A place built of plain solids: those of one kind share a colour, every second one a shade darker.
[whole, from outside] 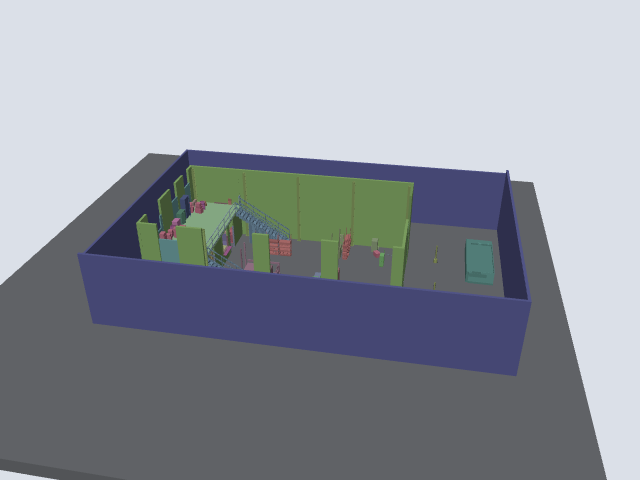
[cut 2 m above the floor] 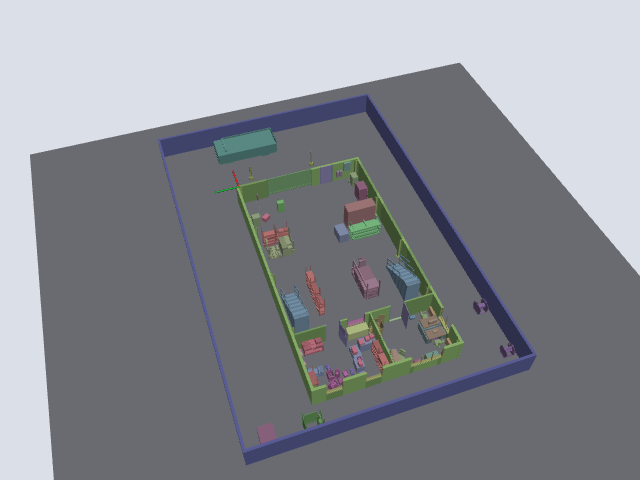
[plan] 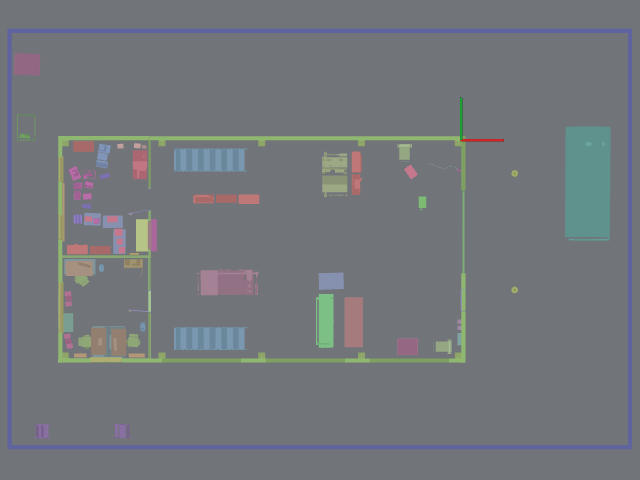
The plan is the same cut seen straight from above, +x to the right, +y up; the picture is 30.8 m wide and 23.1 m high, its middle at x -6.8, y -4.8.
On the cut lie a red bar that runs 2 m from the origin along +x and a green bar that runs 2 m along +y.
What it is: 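A works' own stores building on a factory's ground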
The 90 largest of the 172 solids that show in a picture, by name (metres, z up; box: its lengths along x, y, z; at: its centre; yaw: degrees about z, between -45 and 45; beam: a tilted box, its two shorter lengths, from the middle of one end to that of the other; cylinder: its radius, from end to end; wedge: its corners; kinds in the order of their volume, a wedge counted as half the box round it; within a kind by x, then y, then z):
{
 "yard_bound_1": {"box": [0.2, 20.23, 5.71], "at": [-21.74, -4.75, 2.81]},
 "yard_bound_2": {"box": [30.06, 0.2, 6.01], "at": [-6.81, -14.77, 2.96]},
 "yard_bound_3": {"box": [30.06, 0.2, 5.71], "at": [-6.81, 5.26, 2.81]},
 "yard_bound_4": {"box": [0.2, 20.23, 6.01], "at": [8.12, -4.75, 2.96]},
 "wall_1": {"box": [0.2, 1.46, 6.45], "at": [-19.3, -9.97, 3.17]},
 "wall_2": {"box": [0.2, 1.81, 0.95], "at": [-19.3, -8.05, 0.42]},
 "wall_3": {"box": [0.2, 1.26, 6.45], "at": [-19.3, -6.22, 3.17]},
 "wall_4": {"box": [0.2, 0.81, 6.45], "at": [-19.3, -5.2, 3.17]},
 "wall_5": {"box": [0.2, 1.21, 0.95], "at": [-19.3, -4.2, 0.42]},
 "wall_6": {"box": [0.2, 1.61, 6.45], "at": [-19.3, -2.8, 3.17]},
 "wall_7": {"box": [0.2, 1.21, 0.95], "at": [-19.3, -1.4, 0.42]},
 "wall_8": {"box": [0.2, 1.01, 6.45], "at": [-19.3, -0.3, 3.17]},
 "wall_9": {"box": [1.56, 0.2, 6.45], "at": [-18.62, -10.6, 3.17]},
 "wall_10": {"box": [4.4, 0.2, 6.45], "at": [-17.2, 0.1, 3.17]},
 "wall_11": {"box": [4.2, 0.06, 2.85], "at": [-17.1, -5.63, 1.38]},
 "wall_12": {"box": [4.2, 0.06, 2.85], "at": [-17.1, -5.57, 1.38]},
 "wall_13": {"box": [1.36, 0.2, 6.45], "at": [-15.68, -10.6, 3.17]},
 "wall_14": {"box": [0.06, 2.21, 2.85], "at": [-15.03, -9.4, 1.38]},
 "wall_15": {"box": [0.06, 1.6, 2.85], "at": [-15.03, -6.4, 1.38]},
 "wall_16": {"box": [0.06, 0.52, 2.85], "at": [-15.03, -3.65, 1.38]},
 "wall_17": {"box": [0.06, 2.31, 2.85], "at": [-15.03, -1.15, 1.38]},
 "wall_18": {"box": [0.06, 2.21, 2.97], "at": [-14.97, -9.4, 1.44]},
 "wall_19": {"box": [0.06, 1.67, 2.97], "at": [-14.97, -6.37, 1.44]},
 "wall_20": {"box": [0.06, 0.52, 2.97], "at": [-14.97, -3.65, 1.44]},
 "wall_21": {"box": [0.06, 2.31, 2.97], "at": [-14.97, -1.15, 1.44]},
 "wall_22": {"box": [0.61, 0.2, 6.45], "at": [-14.7, -10.6, 3.17]},
 "wall_23": {"box": [3.81, 0.2, 2.55], "at": [-12.5, -10.6, 1.23]},
 "wall_24": {"box": [1.21, 0.2, 6.45], "at": [-10.0, -10.6, 3.17]},
 "wall_25": {"box": [3.81, 0.2, 2.55], "at": [-7.5, -10.6, 1.23]},
 "wall_26": {"box": [15.2, 0.2, 6.45], "at": [-7.4, 0.1, 3.17]},
 "wall_27": {"box": [1.21, 0.2, 6.45], "at": [-5.0, -10.6, 3.17]},
 "wall_28": {"box": [3.81, 0.2, 2.55], "at": [-2.5, -10.6, 1.23]},
 "wall_29": {"box": [0.81, 0.2, 6.45], "at": [-0.2, -10.6, 3.17]},
 "wall_30": {"box": [0.2, 4.31, 6.45], "at": [0.1, -8.55, 3.17]},
 "wall_31": {"box": [0.2, 2.61, 6.45], "at": [0.1, -1.1, 3.17]},
 "beyond_van_1": {"box": [2.16, 5.29, 1.0], "at": [6.08, -2.01, 0.79], "yaw": -0.4},
 "raised_floor_deck_1": {"box": [4.32, 10.56, 0.16], "at": [-17.07, -5.25, 2.88]},
 "longspan_deep_1": {"box": [0.9, 2.4, 2.35], "at": [-5.17, -8.76, 1.13]},
 "rack_low_1": {"box": [0.83, 1.21, 0.16], "at": [-12.13, -6.86, 0.98]},
 "rack_low_2": {"box": [2.06, 1.18, 1.11], "at": [-11.46, -6.85, 0.5]},
 "rack_low_3": {"box": [0.38, 1.2, 0.19], "at": [-10.19, -6.84, 0.05]},
 "rack_low_4": {"box": [0.13, 0.55, 1.13], "at": [-9.85, -7.17, 0.51]},
 "wall_over_deck_1": {"box": [0.1, 1.61, 2.22], "at": [-19.26, -6.38, 4.05]},
 "wall_over_deck_2": {"box": [0.1, 5.66, 2.22], "at": [-19.26, -2.8, 4.05]},
 "wall_over_deck_3": {"box": [4.32, 0.1, 2.22], "at": [-17.07, -10.56, 4.05]},
 "crate_1": {"box": [0.8, 0.6, 0.65], "at": [-17.75, -3.8, 0.28], "yaw": -2.2},
 "crate_2": {"box": [0.96, 0.6, 0.5], "at": [-16.77, -3.92, 0.2], "yaw": 0.3},
 "crate_3": {"box": [0.6, 1.2, 0.95], "at": [-16.45, -4.88, 0.42], "yaw": -0.6},
 "crate_4": {"box": [1.2, 0.8, 0.95], "at": [-6.26, -6.78, 0.42], "yaw": 1.8},
 "rack1n_low_1": {"box": [1.2, 0.81, 0.88], "at": [-6.09, -2.1, 0.39]},
 "rack1n_low_2": {"box": [1.19, 0.44, 0.9], "at": [-6.09, -1.92, 0.55]},
 "rack1n_low_3": {"box": [1.2, 0.5, 0.2], "at": [-6.09, -1.06, 0.05]},
 "rack1n_low_4": {"box": [0.91, 0.8, 0.9], "at": [-5.95, -2.1, 0.55]},
 "beyond_pallets_1": {"box": [1.22, 1.03, 1.07], "at": [-20.88, 3.65, 0.87], "yaw": -2.2},
 "card_cage_1": {"box": [0.95, 0.76, 1.45], "at": [-2.58, -9.94, 0.68]},
 "roller_shutter_1": {"box": [0.06, 3.86, 3.8], "at": [0.12, -4.4, 2.1]},
 "cupboard_steel_1": {"box": [0.45, 0.92, 1.88], "at": [-18.92, -2.89, 3.85]},
 "hatch_counter_1": {"box": [0.56, 1.53, 0.84], "at": [-15.34, -4.58, 0.5]},
 "wheelie_bin_1": {"box": [0.51, 0.62, 1.12], "at": [-2.73, -0.62, 0.51]},
 "wheelie_bin_2": {"box": [0.62, 0.51, 1.12], "at": [-0.93, -9.93, 0.51]},
 "stair_openriser_grating_1": {"box": [0.1, 1.0, 2.06], "at": [-13.78, -9.55, 0.98]},
 "stair_openriser_grating_2": {"box": [0.1, 1.0, 2.06], "at": [-13.78, -0.95, 0.98]},
 "stair_openriser_grating_3": {"box": [0.3, 1.1, 0.22], "at": [-10.58, -9.55, 0.06]},
 "stair_openriser_grating_4": {"box": [0.3, 1.1, 0.22], "at": [-10.58, -0.95, 0.06]},
 "shelving_bay_1": {"box": [1.0, 0.45, 0.23], "at": [-18.48, -5.27, 1.26]},
 "shelving_bay_2": {"box": [1.0, 0.5, 0.19], "at": [-18.18, -0.3, 1.23]},
 "shelving_bay_3": {"box": [1.0, 0.4, 0.17], "at": [-17.37, -5.29, 1.24]},
 "shelving_bay_4": {"box": [1.0, 0.4, 0.17], "at": [-11.3, -2.81, 1.24]},
 "shelving_bay_5": {"box": [1.0, 0.46, 0.22], "at": [-10.21, -2.84, 1.26]},
 "shelving_bay_6": {"box": [0.42, 1.0, 0.17], "at": [-5.06, -1.04, 1.24]},
 "cupboard_steel_low_1": {"box": [0.45, 0.92, 1.05], "at": [-18.91, -3.96, 3.44]},
 "bar_rack_1": {"box": [0.25, 2.13, 0.13], "at": [-6.66, -8.65, 0.49]},
 "bar_rack_2": {"box": [0.71, 2.58, 0.16], "at": [-6.5, -8.69, 0.9]},
 "desk_load_lived_1": {"box": [1.3, 0.72, 0.12], "at": [-18.38, -6.17, 0.8]},
 "desk_load_lived_2": {"box": [0.72, 1.3, 0.12], "at": [-17.46, -9.67, 0.8]},
 "desk_load_lived_3": {"box": [0.72, 1.3, 0.12], "at": [-16.48, -9.72, 0.8]},
 "filing_lateral_low_1": {"box": [0.48, 0.9, 0.73], "at": [-18.91, -8.78, 0.31]},
 "radiator_1": {"box": [0.1, 2.82, 0.36], "at": [-19.15, -3.46, 0.13]},
 "radiator_2": {"box": [0.6, 0.19, 0.6], "at": [-18.34, -10.36, 0.41]},
 "radiator_3": {"box": [0.78, 0.19, 0.6], "at": [-15.62, -10.36, 0.41]},
 "carton_1": {"box": [0.6, 0.4, 0.5], "at": [-18.07, -2.0, 3.16], "yaw": -14.3},
 "carton_2": {"box": [0.4, 0.6, 0.45], "at": [-2.42, -1.52, 0.17], "yaw": 35.0},
 "roll_cab_1": {"box": [0.46, 0.68, 0.66], "at": [-18.91, -5.06, 3.4]},
 "truck_charger_1": {"box": [0.36, 0.56, 0.98], "at": [-1.87, -2.98, 0.59]},
 "door_leaf_1": {"box": [0.99, 0.044, 2.14], "at": [-15.56, -8.21, 1.02], "yaw": -4.6},
 "door_leaf_2": {"box": [0.044, 1.0, 2.15], "at": [0.0, -7.7, 1.02]},
 "desk_works_1": {"box": [0.73, 0.39, 0.64], "at": [-16.58, -9.18, 0.42]},
 "distribution_board_1": {"box": [0.18, 0.6, 0.91], "at": [-0.09, -9.57, 1.5]},
 "delivery_1": {"box": [0.56, 0.4, 0.33], "at": [-17.17, -0.4, 0.11], "yaw": -9.5},
 "packing_desk_1": {"box": [0.37, 0.4, 0.47], "at": [-15.31, -1.67, 0.67]}
}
